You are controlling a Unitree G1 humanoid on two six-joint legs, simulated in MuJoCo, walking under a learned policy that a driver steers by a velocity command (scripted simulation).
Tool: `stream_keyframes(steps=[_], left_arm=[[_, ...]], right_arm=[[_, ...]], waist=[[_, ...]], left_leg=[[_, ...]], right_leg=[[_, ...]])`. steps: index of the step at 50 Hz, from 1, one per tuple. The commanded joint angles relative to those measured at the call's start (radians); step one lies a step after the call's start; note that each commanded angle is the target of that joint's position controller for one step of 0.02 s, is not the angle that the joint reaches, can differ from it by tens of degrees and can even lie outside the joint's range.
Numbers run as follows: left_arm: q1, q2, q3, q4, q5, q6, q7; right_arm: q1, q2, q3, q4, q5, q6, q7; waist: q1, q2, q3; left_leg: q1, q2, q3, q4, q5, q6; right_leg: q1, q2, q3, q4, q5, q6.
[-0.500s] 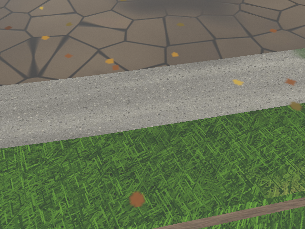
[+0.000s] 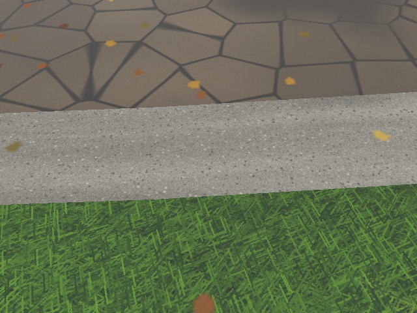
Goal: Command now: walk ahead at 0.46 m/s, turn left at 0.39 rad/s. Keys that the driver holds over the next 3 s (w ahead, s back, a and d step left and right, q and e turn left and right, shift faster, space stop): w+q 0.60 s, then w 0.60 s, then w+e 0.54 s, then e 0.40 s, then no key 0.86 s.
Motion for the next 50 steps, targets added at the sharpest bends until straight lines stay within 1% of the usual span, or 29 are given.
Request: stream_keyframes(steps=[1, 4, 6, 8, 9, 10, 11, 12, 13, 14, 15, 16, 18, 21, 25, 28, 31, 33, 34, 35, 36, 37, 38, 39, 40, 42, 44, 47, 50], left_arm=[[-0.014, 0.179, 0.037, -0.046, -0.008, -0.014, 0.013], [0.014, 0.199, 0.043, -0.028, -0.019, 0.002, 0.014], [-0.004, 0.228, 0.053, -0.039, -0.017, 0.018, 0.019], [-0.018, 0.257, 0.063, -0.057, -0.009, 0.040, 0.031], [-0.035, 0.255, 0.062, -0.072, -0.011, 0.045, 0.036], [-0.001, 0.201, 0.042, -0.101, 0.012, 0.033, 0.035], [0.094, 0.083, 0.001, -0.138, 0.009, 0.001, 0.009], [-0.018, 0.208, 0.029, -0.154, -0.019, -0.038, -0.010], [-0.115, 0.217, 0.031, -0.198, -0.051, -0.053, -0.017], [-0.144, 0.192, 0.024, -0.212, -0.038, -0.059, -0.009], [-0.137, 0.190, 0.029, -0.206, -0.015, -0.053, 0.001], [-0.108, 0.194, 0.032, -0.207, -0.008, -0.041, 0.003], [-0.083, 0.185, 0.032, -0.204, 0.007, -0.018, 0.007], [-0.175, 0.151, 0.021, -0.241, 0.019, -0.002, 0.016], [-0.338, 0.117, 0.007, -0.280, 0.008, -0.014, 0.008], [-0.406, 0.138, 0.014, -0.302, -0.010, -0.027, -0.005], [-0.388, 0.177, 0.034, -0.302, -0.016, -0.039, -0.017], [-0.271, 0.196, 0.051, -0.272, -0.013, -0.048, -0.015], [-0.162, 0.228, 0.064, -0.260, 0.003, -0.054, -0.009], [-0.037, 0.306, 0.084, -0.245, 0.024, -0.051, -0.003], [0.049, 0.296, 0.095, -0.189, -0.005, -0.035, -0.016], [0.011, 0.214, 0.072, -0.205, -0.023, -0.030, -0.018], [-0.039, 0.179, 0.060, -0.211, -0.017, -0.021, -0.015], [-0.078, 0.161, 0.051, -0.212, -0.008, -0.016, -0.015], [-0.102, 0.143, 0.044, -0.208, -0.002, -0.016, -0.013], [-0.115, 0.132, 0.039, -0.199, -0.002, -0.018, -0.014], [-0.103, 0.156, 0.045, -0.181, -0.013, -0.022, -0.015], [-0.086, 0.194, 0.054, -0.159, -0.020, -0.015, -0.011], [-0.041, 0.214, 0.056, -0.132, -0.029, -0.004, -0.010]], right_arm=[[-0.174, -0.003, 0.012, -0.128, -0.005, -0.021, 0.017], [-0.222, -0.013, 0.009, -0.167, 0.001, -0.027, 0.041], [-0.193, -0.046, -0.006, -0.177, -0.001, -0.025, 0.050], [-0.024, -0.107, -0.040, -0.146, 0.000, -0.012, 0.046], [0.129, -0.153, -0.067, -0.110, 0.003, -0.005, 0.031], [0.252, -0.224, -0.087, -0.085, 0.001, 0.013, 0.005], [0.192, -0.268, -0.087, -0.116, -0.001, 0.003, 0.004], [0.201, -0.182, -0.069, -0.122, -0.011, -0.001, 0.004], [0.163, -0.153, -0.059, -0.113, -0.018, -0.008, 0.002], [0.102, -0.147, -0.056, -0.114, -0.015, -0.016, 0.006], [0.049, -0.127, -0.051, -0.123, -0.020, -0.022, 0.006], [0.020, -0.127, -0.050, -0.135, -0.032, -0.025, 0.003], [0.009, -0.115, -0.048, -0.123, -0.020, -0.029, -0.002], [0.048, -0.142, -0.054, -0.091, -0.013, -0.028, -0.019], [0.104, -0.158, -0.059, -0.058, -0.002, -0.010, -0.035], [0.149, -0.164, -0.062, -0.032, 0.005, 0.001, -0.038], [0.152, -0.149, -0.058, -0.021, 0.002, 0.012, -0.043], [0.140, -0.123, -0.050, -0.016, -0.005, 0.016, -0.042], [0.145, -0.074, -0.031, -0.021, -0.013, 0.011, -0.036], [0.246, -0.014, -0.009, -0.032, -0.010, 0.003, -0.033], [0.307, -0.033, -0.005, -0.028, 0.009, -0.005, -0.035], [0.224, -0.126, -0.025, -0.025, 0.016, -0.006, -0.036], [0.119, -0.143, -0.030, -0.045, 0.008, -0.005, -0.036], [0.058, -0.129, -0.027, -0.062, -0.007, -0.008, -0.034], [0.039, -0.114, -0.029, -0.068, -0.016, -0.010, -0.030], [0.065, -0.073, -0.020, -0.058, -0.013, -0.010, -0.022], [0.041, -0.044, -0.009, -0.063, -0.019, -0.009, -0.020], [-0.050, -0.019, 0.007, -0.082, -0.025, -0.020, -0.014], [-0.146, -0.016, 0.010, -0.097, -0.017, -0.030, -0.004]], waist=[[0.028, -0.109, 0.124], [0.021, -0.102, 0.130], [-0.022, -0.131, 0.069], [-0.121, -0.163, -0.060], [-0.209, -0.134, -0.141], [-0.228, 0.025, -0.249], [-0.112, 0.236, -0.388], [-0.188, 0.084, -0.397], [-0.171, 0.025, -0.229], [-0.116, -0.103, -0.110], [-0.078, -0.119, -0.075], [-0.046, -0.069, -0.060], [-0.026, -0.046, -0.043], [-0.049, -0.040, -0.003], [-0.120, -0.001, -0.004], [-0.145, 0.026, -0.010], [-0.123, 0.060, -0.025], [-0.062, 0.081, -0.059], [-0.011, 0.047, -0.161], [-0.012, -0.147, -0.314], [-0.010, -0.368, -0.350], [0.016, -0.229, -0.205], [0.019, -0.152, -0.096], [0.004, -0.112, -0.021], [-0.021, -0.118, 0.008], [-0.052, -0.158, 0.006], [-0.053, -0.159, 0.010], [-0.028, -0.136, 0.016], [0.008, -0.135, 0.025]], left_leg=[[0.013, -0.005, 0.074, -0.164, 0.116, 0.003], [0.006, -0.020, 0.098, -0.250, 0.075, 0.050], [0.074, -0.070, 0.143, -0.256, -0.009, 0.093], [0.278, -0.139, 0.178, -0.241, -0.094, 0.140], [0.525, -0.158, 0.155, -0.288, -0.058, 0.176], [0.842, 0.013, -0.111, -0.286, -0.074, 0.230], [1.130, 0.258, -0.731, -0.452, -0.309, 0.447], [1.098, 0.249, -0.769, -0.556, -0.433, 0.400], [0.953, 0.217, -0.614, -0.579, -0.395, 0.347], [0.773, 0.174, -0.501, -0.596, -0.253, 0.323], [0.668, 0.133, -0.415, -0.604, -0.132, 0.307], [0.581, 0.111, -0.381, -0.623, -0.041, 0.315], [0.492, 0.084, -0.313, -0.647, 0.047, 0.321], [0.409, 0.043, -0.231, -0.653, 0.099, 0.304], [0.388, -0.018, -0.191, -0.612, -0.015, 0.230], [0.454, 0.009, -0.266, -0.563, -0.069, 0.217], [0.572, 0.054, -0.358, -0.472, -0.072, 0.198], [0.582, 0.039, -0.351, -0.379, 0.029, 0.167], [0.534, -0.009, -0.298, -0.202, 0.039, 0.136], [0.256, -0.131, -0.178, 0.119, -0.195, 0.064], [0.016, -0.167, -0.110, 0.352, -0.557, 0.027], [-0.078, -0.113, -0.143, 0.432, -0.503, 0.025], [-0.093, -0.077, -0.108, 0.444, -0.421, 0.024], [-0.082, -0.051, -0.084, 0.397, -0.365, 0.023], [-0.052, -0.017, -0.075, 0.338, -0.320, 0.023], [0.022, 0.009, -0.037, 0.265, -0.285, 0.016], [0.026, 0.020, -0.007, 0.172, -0.256, 0.002], [0.052, 0.026, 0.017, -0.033, -0.114, -0.009], [0.128, -0.002, 0.045, -0.201, 0.018, -0.013]], right_leg=[[-0.120, -0.247, 0.033, -0.117, 0.343, -0.108], [-0.008, -0.287, -0.001, -0.063, 0.487, -0.097], [0.067, -0.299, -0.031, 0.058, 0.834, -0.076], [0.089, -0.292, -0.054, 0.320, 1.120, -0.055], [-0.035, -0.261, -0.071, 0.545, 1.073, -0.027], [-0.301, -0.190, -0.068, 0.867, 0.569, 0.002], [-0.696, 0.036, 0.083, 1.243, -0.274, 0.049], [-0.790, -0.018, 0.257, 1.289, -0.235, 0.026], [-0.824, -0.060, 0.235, 1.234, -0.149, 0.010], [-0.802, -0.101, 0.218, 1.133, -0.084, 0.011], [-0.749, -0.134, 0.214, 1.053, -0.045, 0.020], [-0.689, -0.149, 0.219, 1.033, -0.029, 0.034], [-0.659, -0.163, 0.199, 0.960, -0.011, 0.073], [-0.682, -0.153, 0.168, 0.789, 0.109, 0.121], [-0.589, -0.085, 0.152, 0.461, 0.363, 0.126], [-0.555, -0.052, 0.172, 0.354, 0.372, 0.117], [-0.526, -0.045, 0.195, 0.283, 0.264, 0.081], [-0.369, -0.046, 0.160, 0.222, 0.237, 0.027], [-0.168, -0.128, 0.220, 0.237, 0.227, -0.030], [0.202, -0.340, 0.535, 0.248, 0.157, -0.169], [0.306, -0.462, 0.889, 0.128, -0.121, -0.263], [0.204, -0.431, 0.850, 0.083, -0.279, -0.227], [0.089, -0.386, 0.703, 0.075, -0.229, -0.189], [-0.025, -0.340, 0.597, 0.049, -0.113, -0.179], [-0.094, -0.304, 0.525, 0.027, -0.018, -0.171], [-0.168, -0.257, 0.431, -0.011, 0.103, -0.168], [-0.192, -0.251, 0.364, -0.040, 0.200, -0.186], [-0.196, -0.239, 0.282, -0.060, 0.278, -0.183], [-0.198, -0.225, 0.224, -0.055, 0.290, -0.160]])
Next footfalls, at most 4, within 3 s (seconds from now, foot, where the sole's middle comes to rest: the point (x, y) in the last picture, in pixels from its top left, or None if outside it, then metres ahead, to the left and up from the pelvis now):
0.18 left None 0.30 0.12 -0.78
0.68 right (242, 281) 0.61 -0.01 -0.78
1.18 left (146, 242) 0.73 0.33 -0.78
1.74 right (189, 156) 1.14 0.22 -0.78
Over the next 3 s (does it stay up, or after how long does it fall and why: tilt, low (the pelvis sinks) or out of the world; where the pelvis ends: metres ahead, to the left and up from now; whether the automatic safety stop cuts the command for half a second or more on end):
stays up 1.16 0.34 -0.01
